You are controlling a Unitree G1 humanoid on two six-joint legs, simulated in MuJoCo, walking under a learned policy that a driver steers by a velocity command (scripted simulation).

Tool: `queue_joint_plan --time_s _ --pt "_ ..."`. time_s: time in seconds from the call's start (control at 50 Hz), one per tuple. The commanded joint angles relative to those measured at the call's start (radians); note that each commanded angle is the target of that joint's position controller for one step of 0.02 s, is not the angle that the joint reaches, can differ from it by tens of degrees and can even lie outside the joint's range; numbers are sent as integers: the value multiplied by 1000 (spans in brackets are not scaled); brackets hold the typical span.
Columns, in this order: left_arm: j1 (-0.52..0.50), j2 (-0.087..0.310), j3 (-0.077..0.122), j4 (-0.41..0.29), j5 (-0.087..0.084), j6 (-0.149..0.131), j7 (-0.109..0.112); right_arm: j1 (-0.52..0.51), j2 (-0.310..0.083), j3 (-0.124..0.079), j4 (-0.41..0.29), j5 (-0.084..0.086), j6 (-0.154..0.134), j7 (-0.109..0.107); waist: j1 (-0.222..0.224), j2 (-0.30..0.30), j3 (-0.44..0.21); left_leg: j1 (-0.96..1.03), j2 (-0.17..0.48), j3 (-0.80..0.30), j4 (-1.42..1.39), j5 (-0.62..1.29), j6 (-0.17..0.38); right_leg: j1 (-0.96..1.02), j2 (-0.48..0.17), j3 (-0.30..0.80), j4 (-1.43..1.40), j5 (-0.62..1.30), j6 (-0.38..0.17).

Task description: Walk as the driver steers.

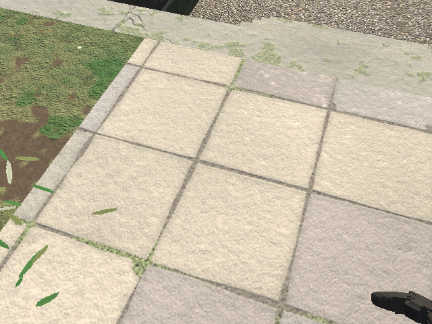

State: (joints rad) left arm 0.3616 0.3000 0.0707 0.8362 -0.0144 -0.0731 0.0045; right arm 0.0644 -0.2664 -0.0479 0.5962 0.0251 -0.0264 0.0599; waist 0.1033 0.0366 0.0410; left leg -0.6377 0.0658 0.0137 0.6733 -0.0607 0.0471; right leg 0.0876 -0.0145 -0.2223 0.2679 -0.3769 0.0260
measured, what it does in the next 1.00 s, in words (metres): walks ahead, turning right: left foot, then right foot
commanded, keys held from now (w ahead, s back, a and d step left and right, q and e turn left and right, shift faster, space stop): w+e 0.42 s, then e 0.58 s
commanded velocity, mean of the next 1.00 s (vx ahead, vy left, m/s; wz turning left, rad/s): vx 0.32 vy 0.00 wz -0.33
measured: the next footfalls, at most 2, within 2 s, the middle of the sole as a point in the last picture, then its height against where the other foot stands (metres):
left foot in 0.06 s outside the picture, level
right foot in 0.60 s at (286, 316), level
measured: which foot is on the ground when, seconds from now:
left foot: up 0.00-0.04, down 0.06-0.58, up 0.60-1.00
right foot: down 0.00-0.06, up 0.08-0.58, down 0.60-1.00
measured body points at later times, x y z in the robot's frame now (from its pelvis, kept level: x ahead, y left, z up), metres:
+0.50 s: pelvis +0.27 +0.02 +0.01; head +0.30 +0.02 +0.46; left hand +0.47 +0.24 -0.10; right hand +0.30 -0.26 -0.11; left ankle +0.17 +0.11 -0.73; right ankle +0.44 -0.14 -0.69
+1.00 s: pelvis +0.43 -0.02 +0.00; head +0.46 -0.05 +0.45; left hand +0.69 +0.18 -0.08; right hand +0.47 -0.33 -0.10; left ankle +0.56 +0.12 -0.70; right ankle +0.45 -0.11 -0.73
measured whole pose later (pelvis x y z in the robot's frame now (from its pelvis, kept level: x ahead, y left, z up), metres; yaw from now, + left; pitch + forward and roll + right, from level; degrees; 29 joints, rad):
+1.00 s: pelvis +0.43 -0.02 +0.00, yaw -25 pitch +3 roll +1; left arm 0.18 0.31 0.07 0.63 -0.01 0.04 0.03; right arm 0.13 -0.29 -0.05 0.71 0.00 -0.01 -0.04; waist 0.02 0.01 0.02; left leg -0.54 0.00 -0.14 0.79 -0.29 -0.09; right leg -0.39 0.14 0.17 0.51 -0.16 -0.06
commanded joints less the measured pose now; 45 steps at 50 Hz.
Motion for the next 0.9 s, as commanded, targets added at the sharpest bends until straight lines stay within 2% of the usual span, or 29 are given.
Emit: queue_joint_plan --time_s 0.02,0.04,0.06,0.08,0.1,0.12,0.14,0.16,0.18,0.22,0.26,0.32,0.38,0.44,0.48,0.52,0.56,0.58,0.6,0.62,0.64,0.66,0.68,0.7,0.72,0.76,0.82,0.86,0.9 --pt "-7 209 47 -38 -17 5 9 -21 -92 -35 -95 -8 -13 5 -85 -136 -29 150 -87 76 -45 -130 65 -9 -271 70 121 1015 -144" --pt "-10 208 42 -30 -19 10 10 119 -125 -57 -61 -8 -13 -3 -174 -121 -103 355 -124 80 -113 -86 101 -54 -253 51 278 1087 -130" --pt "-10 182 27 -32 -13 6 12 285 -179 -85 -16 -7 -8 -21 -258 -89 -182 645 -98 13 -137 -19 134 -234 -219 36 495 946 -102" --pt "79 45 -21 -76 29 -10 -4 364 -303 -103 3 -18 -9 -40 -196 178 -321 1068 217 -455 -122 4 271 -671 -77 49 912 73 -43" --pt "78 83 -23 -56 -4 -38 -17 407 -258 -85 -10 -19 -18 -40 -231 149 -519 1120 368 -814 -293 -122 372 -783 13 277 1110 -244 -43" --pt "-59 167 7 -86 -49 -45 -21 363 -203 -66 5 -29 -29 -32 -254 46 -364 992 320 -634 -326 -98 300 -855 -36 321 1140 -166 -52" --pt "-116 148 1 -111 -52 -45 -19 297 -179 -58 16 -25 -36 -32 -214 36 -222 820 277 -467 -344 -34 255 -857 -77 303 1068 -74 -56" --pt "-125 132 0 -100 -29 -38 -11 231 -137 -45 23 -22 -43 -31 -168 2 -148 682 228 -359 -367 23 219 -815 -116 296 999 -6 -48" --pt "-93 130 6 -88 -18 -23 -10 186 -103 -36 22 -27 -51 -28 -128 30 -110 581 192 -275 -404 60 200 -751 -138 307 954 48 -41" --pt "-24 90 4 -57 -19 10 -9 156 -91 -37 37 -33 -74 -26 -87 43 -94 483 171 -188 -479 72 193 -669 -142 312 930 121 -24" --pt "-38 68 4 -59 -19 26 -4 154 -100 -42 63 -41 -90 -31 -78 24 -52 448 164 -102 -518 133 184 -702 -135 328 888 185 -9" --pt "-108 54 4 -81 -13 25 -4 180 -102 -45 98 -47 -93 -47 -97 20 -13 488 147 -5 -535 173 157 -785 -116 352 753 336 3" --pt "-185 33 -4 -102 -8 16 -21 183 -119 -46 116 -42 -89 -58 -125 14 11 520 136 73 -550 160 127 -770 -99 308 563 485 -9" --pt "-282 10 -16 -144 -1 14 -41 222 -140 -52 147 -34 -76 -67 -164 -8 61 594 167 116 -532 233 118 -794 -88 259 434 499 -29" --pt "-322 10 -17 -180 9 11 -58 231 -156 -57 160 -25 -54 -77 -171 0 63 649 181 146 -456 405 105 -790 -66 207 377 447 -43" --pt "-297 31 -6 -202 11 10 -74 219 -182 -63 158 -15 -32 -91 -145 36 13 696 190 161 -352 623 82 -726 -24 162 357 357 -68" --pt "-158 84 21 -184 9 15 -78 186 -204 -70 144 -6 -13 -106 -69 66 -79 703 174 169 -146 811 49 -558 47 124 339 278 -107" --pt "-28 133 47 -157 9 14 -67 162 -196 -65 136 1 -10 -108 5 39 -146 641 133 185 48 740 13 -376 79 133 247 371 -140" --pt "43 213 70 -152 12 19 -41 199 -154 -49 120 -20 -21 -104 27 -94 -228 439 58 187 343 348 -50 -121 -34 303 232 738 -197" --pt "-15 303 73 -186 33 19 -29 356 -27 -9 95 -67 -37 -82 -116 -319 -362 40 -136 81 731 -648 -124 225 -318 757 310 1162 -421" --pt "10 246 63 -221 32 21 -35 319 -128 -19 112 -40 -54 -64 -24 -171 -562 17 -132 -136 833 -641 -110 255 -360 888 218 1014 -481" --pt "-58 197 52 -234 22 23 -37 209 -162 -29 81 -6 -54 -62 -20 -107 -435 -34 -83 -145 793 -545 -89 152 -310 758 178 874 -428" --pt "-115 153 41 -235 -1 29 -33 159 -151 -27 69 -14 -48 -74 -51 -30 -288 -64 -46 -118 706 -462 -87 -1 -252 667 146 745 -370" --pt "-159 124 32 -243 -9 37 -27 141 -152 -30 72 -28 -35 -87 -79 -18 -203 -40 -21 -110 639 -417 -93 -141 -216 615 112 680 -340" --pt "-183 119 29 -253 4 43 -21 157 -159 -35 70 -30 -18 -92 -113 -47 -172 29 -11 -114 592 -385 -94 -256 -188 586 79 647 -327" --pt "-207 134 34 -260 21 47 -17 195 -131 -31 79 -37 2 -98 -142 -88 -159 99 -26 -94 506 -358 -110 -366 -152 543 61 687 -317" --pt "-189 160 44 -254 17 54 2 179 -110 -23 80 -43 9 -111 -133 -102 -200 98 -46 -96 379 -301 -140 -366 -132 526 86 721 -303" --pt "-195 166 45 -260 7 70 16 147 -111 -24 74 -38 17 -113 -122 -119 -215 93 -51 -111 314 -245 -149 -361 -116 549 89 551 -276" --pt "-207 164 44 -269 4 86 26 104 -110 -24 63 -33 21 -111 -109 -141 -194 97 -61 -121 241 -206 -150 -378 -96 582 77 339 -249"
